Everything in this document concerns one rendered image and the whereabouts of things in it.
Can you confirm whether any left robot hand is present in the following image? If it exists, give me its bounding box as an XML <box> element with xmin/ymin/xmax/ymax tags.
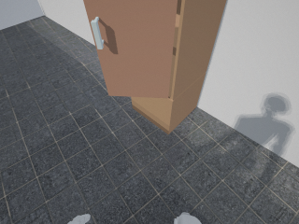
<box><xmin>67</xmin><ymin>214</ymin><xmax>91</xmax><ymax>224</ymax></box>

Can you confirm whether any right robot thigh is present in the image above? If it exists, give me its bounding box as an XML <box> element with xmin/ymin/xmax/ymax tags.
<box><xmin>174</xmin><ymin>215</ymin><xmax>202</xmax><ymax>224</ymax></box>

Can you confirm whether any handle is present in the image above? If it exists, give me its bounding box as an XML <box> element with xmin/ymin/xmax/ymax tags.
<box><xmin>91</xmin><ymin>17</ymin><xmax>105</xmax><ymax>49</ymax></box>

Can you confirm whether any cupboard door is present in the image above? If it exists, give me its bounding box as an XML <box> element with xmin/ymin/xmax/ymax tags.
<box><xmin>83</xmin><ymin>0</ymin><xmax>178</xmax><ymax>99</ymax></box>

